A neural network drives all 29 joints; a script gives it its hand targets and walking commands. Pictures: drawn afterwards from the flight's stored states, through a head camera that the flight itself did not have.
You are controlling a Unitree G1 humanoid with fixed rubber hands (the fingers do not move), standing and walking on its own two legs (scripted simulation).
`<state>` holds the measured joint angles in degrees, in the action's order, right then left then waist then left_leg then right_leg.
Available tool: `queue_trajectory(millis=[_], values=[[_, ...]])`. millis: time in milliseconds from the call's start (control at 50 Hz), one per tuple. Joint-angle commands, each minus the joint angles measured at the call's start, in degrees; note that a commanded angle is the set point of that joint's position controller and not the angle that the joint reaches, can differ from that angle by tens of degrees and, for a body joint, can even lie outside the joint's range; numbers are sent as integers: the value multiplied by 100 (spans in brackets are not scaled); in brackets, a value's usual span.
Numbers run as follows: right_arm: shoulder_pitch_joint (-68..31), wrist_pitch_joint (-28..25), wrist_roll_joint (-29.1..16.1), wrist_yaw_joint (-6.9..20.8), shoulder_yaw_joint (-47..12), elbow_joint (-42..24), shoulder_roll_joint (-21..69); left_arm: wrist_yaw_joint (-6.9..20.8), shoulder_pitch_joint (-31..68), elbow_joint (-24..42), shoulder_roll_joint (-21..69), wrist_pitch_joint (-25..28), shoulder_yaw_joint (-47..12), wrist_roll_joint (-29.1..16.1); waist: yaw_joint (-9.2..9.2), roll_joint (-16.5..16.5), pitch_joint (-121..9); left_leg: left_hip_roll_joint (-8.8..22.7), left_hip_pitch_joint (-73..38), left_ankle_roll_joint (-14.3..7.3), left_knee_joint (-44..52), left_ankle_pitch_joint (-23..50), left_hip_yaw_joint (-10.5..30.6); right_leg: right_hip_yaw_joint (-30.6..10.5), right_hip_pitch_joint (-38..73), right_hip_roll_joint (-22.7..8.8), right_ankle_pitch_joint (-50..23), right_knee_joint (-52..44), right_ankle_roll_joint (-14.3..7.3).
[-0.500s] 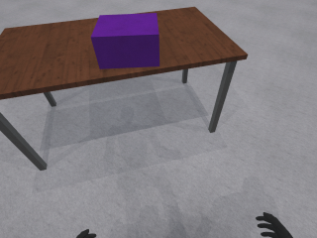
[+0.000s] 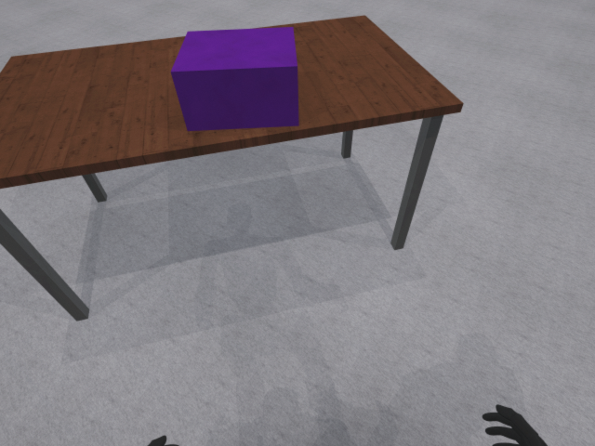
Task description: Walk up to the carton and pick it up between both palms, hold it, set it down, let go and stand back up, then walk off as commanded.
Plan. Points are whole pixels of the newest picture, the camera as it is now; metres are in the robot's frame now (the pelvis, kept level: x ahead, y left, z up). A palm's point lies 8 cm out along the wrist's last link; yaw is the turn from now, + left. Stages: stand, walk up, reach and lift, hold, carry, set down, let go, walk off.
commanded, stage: stand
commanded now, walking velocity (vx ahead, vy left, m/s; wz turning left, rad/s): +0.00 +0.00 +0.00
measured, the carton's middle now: (241, 77) +1.03 +0.16 +0.02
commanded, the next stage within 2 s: none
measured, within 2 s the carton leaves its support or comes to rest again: neither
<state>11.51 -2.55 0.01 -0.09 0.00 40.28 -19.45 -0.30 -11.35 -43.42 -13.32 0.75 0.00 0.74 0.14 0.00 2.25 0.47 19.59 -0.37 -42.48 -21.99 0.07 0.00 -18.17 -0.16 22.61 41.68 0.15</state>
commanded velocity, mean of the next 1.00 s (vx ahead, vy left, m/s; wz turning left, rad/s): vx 0.00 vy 0.00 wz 0.00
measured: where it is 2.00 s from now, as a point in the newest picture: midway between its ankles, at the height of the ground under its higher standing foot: outside the picture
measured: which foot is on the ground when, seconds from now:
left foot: down 0.00-1.00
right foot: down 0.00-1.00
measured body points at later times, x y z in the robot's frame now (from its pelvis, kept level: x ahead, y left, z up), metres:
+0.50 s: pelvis -0.01 -0.01 +0.00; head +0.00 -0.01 +0.45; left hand +0.11 +0.24 -0.11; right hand +0.12 -0.29 -0.10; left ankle +0.01 +0.12 -0.71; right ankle +0.00 -0.12 -0.71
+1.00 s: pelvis -0.01 -0.02 +0.01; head +0.00 -0.03 +0.45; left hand +0.10 +0.23 -0.11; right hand +0.11 -0.30 -0.11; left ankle +0.01 +0.12 -0.71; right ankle +0.00 -0.12 -0.71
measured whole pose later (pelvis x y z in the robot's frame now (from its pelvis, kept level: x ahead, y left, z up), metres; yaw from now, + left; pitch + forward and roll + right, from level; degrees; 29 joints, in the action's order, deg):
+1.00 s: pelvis -0.01 -0.02 +0.01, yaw +0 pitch -2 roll +1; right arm 11.5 -2.1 0.0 -0.1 0.0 45.6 -19.5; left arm 0.0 -11.3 -46.9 -13.3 1.1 0.0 0.7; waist 0.1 0.0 2.3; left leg 0.5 17.9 1.2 -37.7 -18.4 0.1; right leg 0.0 -18.2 -0.2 21.0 40.6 -1.2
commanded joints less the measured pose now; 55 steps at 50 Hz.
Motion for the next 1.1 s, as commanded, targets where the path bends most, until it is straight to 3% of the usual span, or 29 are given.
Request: queue_trajectory(millis=[0, 560, 600, 1080], values=[[-267, -162, 95, -66, 394, 14, -1207, -31, 508, 139, -1637, 220, 459, -20, 45, 186, -383, 569, -354, -452, 987, 1772, 716, -647, 224, -479, -1636, -868, -482], [-302, -111, 87, -31, 372, 377, -1150, -15, 642, -106, -1682, 234, 434, -19, -15, 422, -108, 482, -441, -396, 1146, 1331, 597, -914, 30, -612, -1170, -1388, -461], [-275, -111, 72, -43, 357, 405, -1097, -13, 675, -106, -1713, 249, 438, -13, -45, 538, -131, 456, -486, -378, 1119, 1385, 568, -940, 29, -624, -1226, -1426, -464], [-282, -105, 56, -20, 325, 633, -1091, -27, 709, -252, -1690, 265, 411, -23, -36, 620, -360, 491, -754, -356, 1222, 1643, 496, -934, 201, -693, -1505, -1600, -443]])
